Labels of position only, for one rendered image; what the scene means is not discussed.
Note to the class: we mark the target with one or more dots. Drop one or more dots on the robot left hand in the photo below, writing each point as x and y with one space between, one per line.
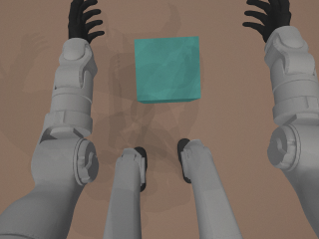
77 26

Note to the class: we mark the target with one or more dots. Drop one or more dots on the robot left shin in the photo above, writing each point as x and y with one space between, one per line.
128 150

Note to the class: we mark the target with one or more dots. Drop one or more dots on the left robot forearm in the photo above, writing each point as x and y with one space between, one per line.
72 95

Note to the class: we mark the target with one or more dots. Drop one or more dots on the robot left upper arm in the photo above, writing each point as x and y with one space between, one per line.
61 168

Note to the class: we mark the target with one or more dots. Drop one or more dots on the right robot forearm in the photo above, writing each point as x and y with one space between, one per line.
293 77

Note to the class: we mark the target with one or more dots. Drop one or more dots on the robot shin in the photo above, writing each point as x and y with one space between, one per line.
128 150
197 142

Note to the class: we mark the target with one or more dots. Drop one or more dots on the robot right hand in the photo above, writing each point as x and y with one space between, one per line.
277 15

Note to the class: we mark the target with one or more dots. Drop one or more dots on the robot right shin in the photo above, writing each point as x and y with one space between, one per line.
197 142

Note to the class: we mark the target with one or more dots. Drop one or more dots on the robot right upper arm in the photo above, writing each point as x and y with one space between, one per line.
294 148

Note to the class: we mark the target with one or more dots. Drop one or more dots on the carton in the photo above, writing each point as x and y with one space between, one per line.
167 70

